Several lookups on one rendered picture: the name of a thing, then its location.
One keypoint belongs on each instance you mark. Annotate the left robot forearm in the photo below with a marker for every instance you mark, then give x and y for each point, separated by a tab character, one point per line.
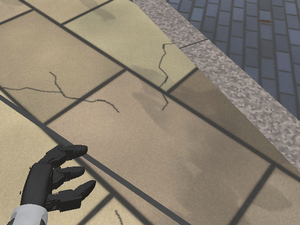
29	214

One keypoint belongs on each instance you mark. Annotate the left robot hand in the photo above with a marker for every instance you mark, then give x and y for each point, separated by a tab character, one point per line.
46	175

